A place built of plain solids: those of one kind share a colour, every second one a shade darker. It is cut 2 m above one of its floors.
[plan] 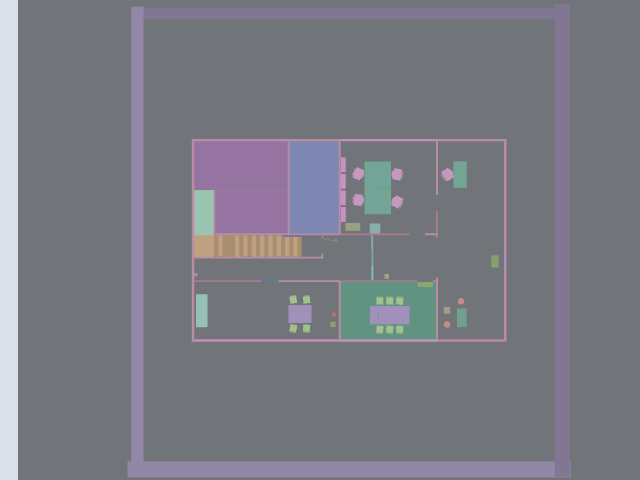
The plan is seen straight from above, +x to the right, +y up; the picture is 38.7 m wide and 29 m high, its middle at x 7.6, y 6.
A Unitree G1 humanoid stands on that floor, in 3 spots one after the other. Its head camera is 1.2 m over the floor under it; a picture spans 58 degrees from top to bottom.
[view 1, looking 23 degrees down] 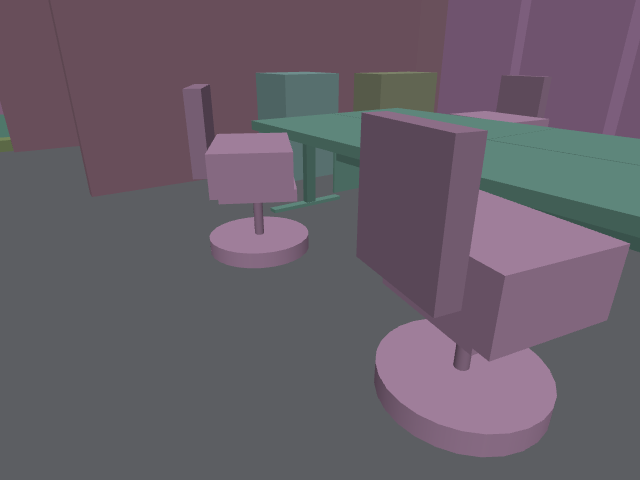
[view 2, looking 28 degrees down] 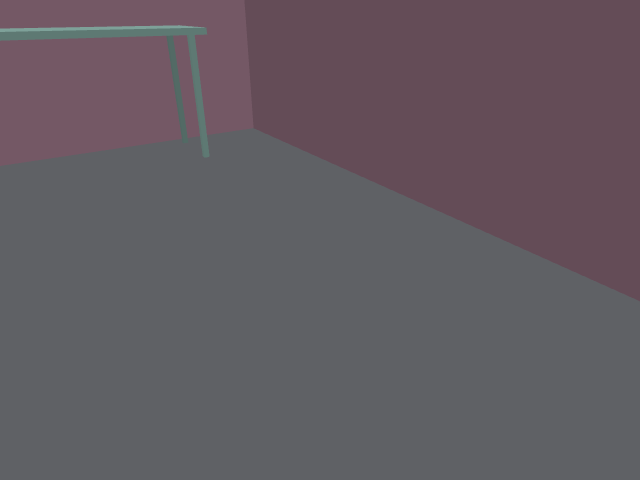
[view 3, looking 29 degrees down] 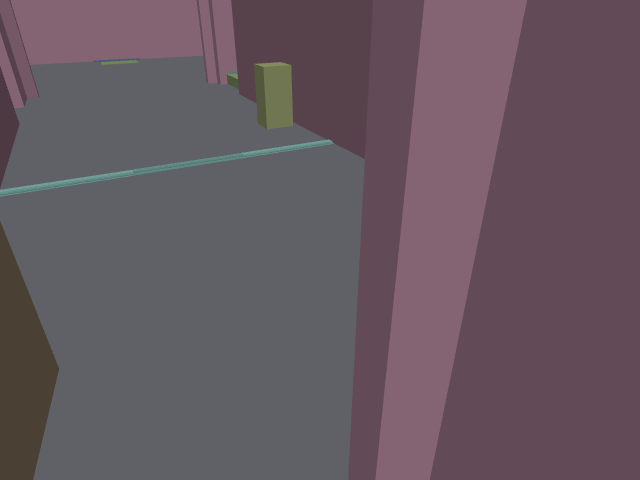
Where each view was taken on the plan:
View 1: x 13.47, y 10.76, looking -125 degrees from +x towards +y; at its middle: ground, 3.07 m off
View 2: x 4.56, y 1.30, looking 146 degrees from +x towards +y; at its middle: ground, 2.56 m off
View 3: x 7.18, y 5.61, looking -28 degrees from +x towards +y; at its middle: ground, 2.48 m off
